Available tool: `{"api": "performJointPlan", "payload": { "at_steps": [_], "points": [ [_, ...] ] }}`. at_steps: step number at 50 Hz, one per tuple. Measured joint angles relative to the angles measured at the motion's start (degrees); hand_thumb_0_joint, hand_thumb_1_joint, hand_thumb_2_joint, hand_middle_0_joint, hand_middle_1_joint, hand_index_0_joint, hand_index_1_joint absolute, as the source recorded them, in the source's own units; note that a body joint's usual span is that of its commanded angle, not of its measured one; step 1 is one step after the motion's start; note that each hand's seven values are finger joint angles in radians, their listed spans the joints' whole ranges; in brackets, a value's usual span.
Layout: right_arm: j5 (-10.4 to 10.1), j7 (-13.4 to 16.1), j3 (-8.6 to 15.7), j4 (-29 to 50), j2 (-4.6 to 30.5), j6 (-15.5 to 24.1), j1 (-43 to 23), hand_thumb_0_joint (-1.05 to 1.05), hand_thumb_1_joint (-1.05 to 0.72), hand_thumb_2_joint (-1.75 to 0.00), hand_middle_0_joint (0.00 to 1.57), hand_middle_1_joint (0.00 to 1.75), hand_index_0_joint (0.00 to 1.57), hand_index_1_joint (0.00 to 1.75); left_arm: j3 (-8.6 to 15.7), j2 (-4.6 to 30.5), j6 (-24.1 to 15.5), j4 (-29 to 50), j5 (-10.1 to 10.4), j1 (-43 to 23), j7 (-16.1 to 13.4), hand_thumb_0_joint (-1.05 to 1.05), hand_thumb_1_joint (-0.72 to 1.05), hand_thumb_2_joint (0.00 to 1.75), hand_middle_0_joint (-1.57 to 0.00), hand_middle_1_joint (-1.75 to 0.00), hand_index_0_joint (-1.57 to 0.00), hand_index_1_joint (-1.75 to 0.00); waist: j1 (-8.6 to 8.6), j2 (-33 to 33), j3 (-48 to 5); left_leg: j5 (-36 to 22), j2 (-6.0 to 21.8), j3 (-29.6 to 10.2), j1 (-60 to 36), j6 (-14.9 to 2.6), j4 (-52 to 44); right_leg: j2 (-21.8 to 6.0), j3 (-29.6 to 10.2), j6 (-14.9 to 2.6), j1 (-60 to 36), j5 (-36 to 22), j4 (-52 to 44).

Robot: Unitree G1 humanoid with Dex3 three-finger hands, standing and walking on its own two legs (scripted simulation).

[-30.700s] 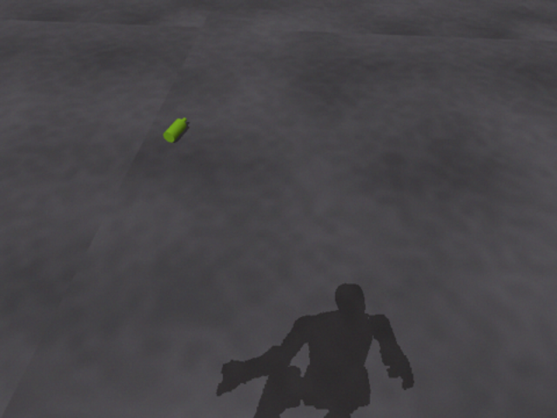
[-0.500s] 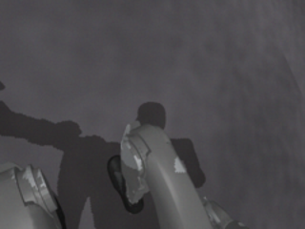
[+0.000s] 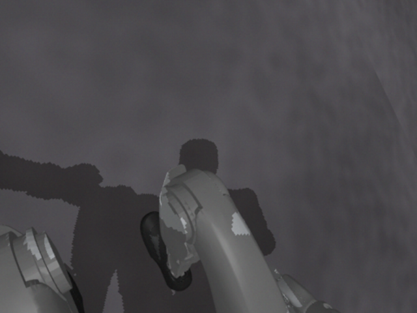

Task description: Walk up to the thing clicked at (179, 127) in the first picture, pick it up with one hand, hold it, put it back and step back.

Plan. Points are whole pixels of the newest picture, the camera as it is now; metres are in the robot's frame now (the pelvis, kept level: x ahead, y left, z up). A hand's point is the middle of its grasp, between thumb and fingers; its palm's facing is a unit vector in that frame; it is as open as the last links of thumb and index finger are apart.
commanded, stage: open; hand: left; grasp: from above
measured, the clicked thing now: out of the picture +0.48 +0.33 -0.27
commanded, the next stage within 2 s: withdraw in 0.74 s
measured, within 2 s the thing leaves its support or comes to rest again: rests again in 0.24 s
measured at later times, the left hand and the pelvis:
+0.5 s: hand out of the picture +0.47 +0.34 -0.23, palm faces -0.44 -0.15 -0.89, open 13.0 cm; pelvis +0.00 +0.00 +0.00, yaw +0 degrees
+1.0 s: hand out of the picture +0.47 +0.35 -0.23, palm faces -0.40 -0.15 -0.91, open 13.9 cm; pelvis +0.00 +0.00 +0.00, yaw +0 degrees
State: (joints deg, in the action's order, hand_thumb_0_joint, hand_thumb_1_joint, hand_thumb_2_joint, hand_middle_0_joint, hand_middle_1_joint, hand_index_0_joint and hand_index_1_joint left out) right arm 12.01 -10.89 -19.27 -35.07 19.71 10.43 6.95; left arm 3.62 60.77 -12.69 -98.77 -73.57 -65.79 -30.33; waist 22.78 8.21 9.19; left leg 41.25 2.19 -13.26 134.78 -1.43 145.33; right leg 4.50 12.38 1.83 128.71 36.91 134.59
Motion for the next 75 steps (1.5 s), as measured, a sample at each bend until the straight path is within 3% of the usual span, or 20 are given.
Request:
{"api": "performJointPlan", "payload": {
  "at_steps": [15,29,43,51,55,60,68,71,75],
  "points": [
    [-0.1,-0.2,-0.3,0.2,0.0,-0.1,0.0,0.00,-0.90,-0.90,0.20,0.30,0.20,0.30,-1.1,0.4,0.9,0.8,1.4,-0.6,1.1,0.00,-0.12,0.64,-0.40,-0.72,-0.42,-0.70,0.14,-0.2,0.2,0.0,0.0,-0.1,-0.2,0.00,-0.2,0.0,0.1,0.04,-0.2,0.0,-0.3],
    [0.1,0.0,-0.4,0.5,0.1,-0.4,-0.3,0.00,-0.90,-0.90,0.20,0.30,0.20,0.30,-0.7,0.6,0.1,1.7,0.7,-0.2,1.0,0.00,-0.37,0.86,-0.17,-0.94,-0.19,-0.92,-0.10,0.1,0.1,0.0,-0.1,-0.3,-0.1,0.13,-0.2,0.0,0.2,-0.03,-0.2,0.0,-0.4],
    [0.2,0.0,-0.3,0.6,0.1,-0.5,-0.4,0.00,-0.89,-0.89,0.20,0.30,0.20,0.30,-1.0,0.8,0.0,1.7,0.8,-0.3,1.2,0.00,-0.46,0.95,-0.09,-1.04,-0.11,-1.02,-0.15,0.0,0.2,0.2,-0.1,-0.3,-0.3,0.19,-0.3,0.0,0.3,-0.09,-0.3,0.1,-0.5],
    [0.0,-0.2,0.3,0.6,0.0,-0.5,0.4,0.00,-0.90,-0.90,0.20,0.30,0.20,0.30,0.6,0.2,1.0,5.1,0.6,0.4,1.4,0.00,-0.48,0.97,-0.08,-1.03,-0.10,-1.01,-0.54,-0.4,-0.6,0.1,-0.2,-0.3,-0.1,0.42,-0.6,-0.1,0.2,-0.29,-0.1,0.1,-0.6],
    [-0.6,-0.7,2.0,0.3,-0.3,-0.9,1.6,0.00,-0.91,-0.90,0.20,0.30,0.20,0.30,1.5,-1.6,2.8,10.9,1.6,2.4,3.0,0.00,-0.50,0.98,-0.08,-1.02,-0.10,-1.00,-1.56,-1.9,-2.6,0.0,-0.3,0.1,0.4,0.44,-1.1,-0.3,-0.1,-0.42,0.5,0.3,-0.8],
    [-2.4,-1.7,5.8,-0.5,-1.2,-3.1,3.4,0.00,-0.91,-0.90,0.20,0.30,0.20,0.30,1.3,-5.8,5.9,20.7,4.1,6.4,7.9,0.00,-0.51,0.99,-0.08,-1.00,-0.09,-1.00,-4.06,-5.0,-7.0,0.0,-0.5,1.6,0.8,0.21,-2.7,-0.7,-1.2,-0.49,1.1,1.0,-1.4],
    [-6.2,-0.2,10.8,-0.7,-3.0,-9.0,3.5,0.00,-0.91,-0.90,0.20,0.30,0.20,0.30,-4.7,-13.2,10.1,28.0,9.3,7.4,19.8,0.00,-0.51,1.00,-0.08,-0.99,-0.08,-0.99,-8.01,-8.5,-11.9,-1.1,-0.9,5.1,-3.4,-0.15,-9.3,-1.8,-4.2,-0.78,-2.5,1.4,-5.7],
    [-7.0,1.4,11.3,0.1,-2.8,-10.5,3.3,0.00,-0.91,-0.90,0.20,0.30,0.20,0.30,-6.0,-15.0,9.6,27.9,9.9,7.2,22.8,0.00,-0.50,1.00,-0.09,-0.99,-0.09,-0.99,-8.47,-9.1,-12.5,-2.0,-1.2,5.7,-5.1,-0.06,-11.9,-2.1,-4.7,-0.99,-4.1,1.0,-7.7],
    [-7.1,3.6,11.4,0.8,-2.2,-11.7,3.0,0.00,-0.90,-0.90,0.20,0.30,0.20,0.30,-6.3,-15.9,7.5,26.2,9.3,6.3,24.2,0.00,-0.48,0.99,-0.10,-0.97,-0.11,-0.98,-8.25,-8.9,-12.4,-3.0,-1.2,6.0,-6.6,0.12,-14.0,-2.2,-5.0,-1.18,-5.3,0.1,-9.4]
  ]
}}
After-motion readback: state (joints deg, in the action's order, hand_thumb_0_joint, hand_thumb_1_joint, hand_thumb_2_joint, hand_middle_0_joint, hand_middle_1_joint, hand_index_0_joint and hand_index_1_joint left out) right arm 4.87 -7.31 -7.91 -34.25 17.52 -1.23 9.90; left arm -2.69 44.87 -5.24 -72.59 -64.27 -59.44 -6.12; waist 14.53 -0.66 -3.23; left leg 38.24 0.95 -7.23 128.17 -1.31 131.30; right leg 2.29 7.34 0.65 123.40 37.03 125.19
